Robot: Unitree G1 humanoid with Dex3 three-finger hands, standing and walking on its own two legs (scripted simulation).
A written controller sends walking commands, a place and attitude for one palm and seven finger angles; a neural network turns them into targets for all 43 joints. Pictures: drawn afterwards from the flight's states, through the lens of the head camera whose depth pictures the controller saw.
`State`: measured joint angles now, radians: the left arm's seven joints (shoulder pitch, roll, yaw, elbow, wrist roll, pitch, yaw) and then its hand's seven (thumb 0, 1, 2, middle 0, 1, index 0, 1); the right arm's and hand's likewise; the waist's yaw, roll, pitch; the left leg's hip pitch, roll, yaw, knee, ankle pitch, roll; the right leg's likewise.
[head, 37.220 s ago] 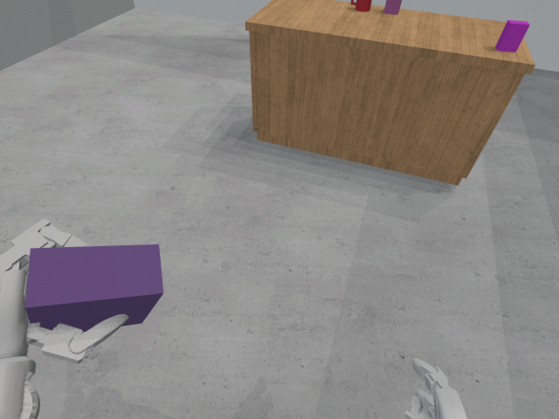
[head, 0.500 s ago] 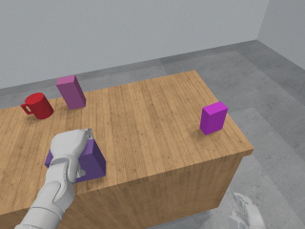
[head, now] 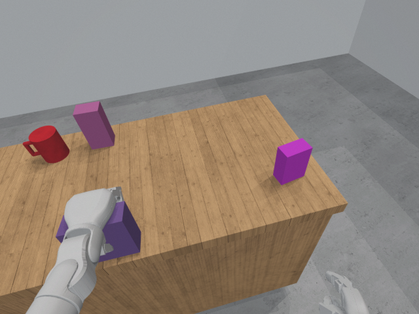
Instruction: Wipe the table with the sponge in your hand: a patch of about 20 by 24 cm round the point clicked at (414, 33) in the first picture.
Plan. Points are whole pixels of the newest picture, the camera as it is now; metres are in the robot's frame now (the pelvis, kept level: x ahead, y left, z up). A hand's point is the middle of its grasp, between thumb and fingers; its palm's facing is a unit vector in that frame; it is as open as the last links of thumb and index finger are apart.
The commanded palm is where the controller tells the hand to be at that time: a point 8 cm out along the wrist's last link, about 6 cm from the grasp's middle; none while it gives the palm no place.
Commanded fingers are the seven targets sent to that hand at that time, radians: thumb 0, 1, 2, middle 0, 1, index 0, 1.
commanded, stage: lower the sponge onto the table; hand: left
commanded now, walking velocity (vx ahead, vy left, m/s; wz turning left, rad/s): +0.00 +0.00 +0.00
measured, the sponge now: (106, 238) +0.26 +0.27 -0.02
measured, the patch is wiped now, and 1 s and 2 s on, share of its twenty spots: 0.00 0.15 0.20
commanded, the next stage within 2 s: wipe forward along the first lane in 0.24 s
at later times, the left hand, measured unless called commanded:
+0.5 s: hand (105, 217) +0.28 +0.27 +0.02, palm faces -0.10 -0.06 -0.99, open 9.8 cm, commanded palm +0.28 +0.27 +0.07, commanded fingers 0.00 0.10 1.30 -1.20 -1.60 -1.20 -1.60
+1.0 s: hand (107, 195) +0.34 +0.29 +0.02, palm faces -0.13 +0.01 -0.99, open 9.8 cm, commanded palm +0.33 +0.29 +0.06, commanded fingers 0.00 0.10 1.30 -1.20 -1.60 -1.20 -1.60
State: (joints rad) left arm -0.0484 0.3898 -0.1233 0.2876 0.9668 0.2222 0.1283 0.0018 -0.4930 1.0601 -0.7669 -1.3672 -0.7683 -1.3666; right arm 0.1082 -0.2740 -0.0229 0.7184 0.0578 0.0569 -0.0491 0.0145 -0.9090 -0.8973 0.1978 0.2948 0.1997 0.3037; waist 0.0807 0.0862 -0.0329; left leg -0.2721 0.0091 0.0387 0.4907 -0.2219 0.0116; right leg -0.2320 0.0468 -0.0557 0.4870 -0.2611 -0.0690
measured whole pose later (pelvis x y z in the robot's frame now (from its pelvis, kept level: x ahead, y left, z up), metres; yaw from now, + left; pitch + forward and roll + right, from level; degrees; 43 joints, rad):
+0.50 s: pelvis -0.01 +0.00 +0.00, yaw +0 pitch +1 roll +0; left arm -0.18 0.38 -0.12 0.46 0.99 0.22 0.16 0.00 -0.50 1.06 -0.78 -1.36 -0.78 -1.35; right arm 0.13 -0.27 -0.01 0.73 0.07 0.08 -0.06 0.01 -0.91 -0.90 0.20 0.30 0.20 0.30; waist 0.07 0.08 -0.05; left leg -0.34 0.01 0.03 0.53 -0.22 0.01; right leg -0.30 0.05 -0.06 0.53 -0.26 -0.07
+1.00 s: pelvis -0.03 -0.01 -0.02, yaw +0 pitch +8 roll +0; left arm -0.49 0.48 -0.04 0.86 1.01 0.10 0.20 0.01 -0.52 1.07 -0.80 -1.33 -0.81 -1.33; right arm 0.23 -0.28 -0.02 0.74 0.08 0.09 -0.05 0.01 -0.91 -0.90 0.20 0.29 0.20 0.30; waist 0.01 0.07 -0.10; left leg -0.54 0.02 0.00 0.66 -0.25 0.02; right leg -0.50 0.07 -0.07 0.64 -0.28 -0.09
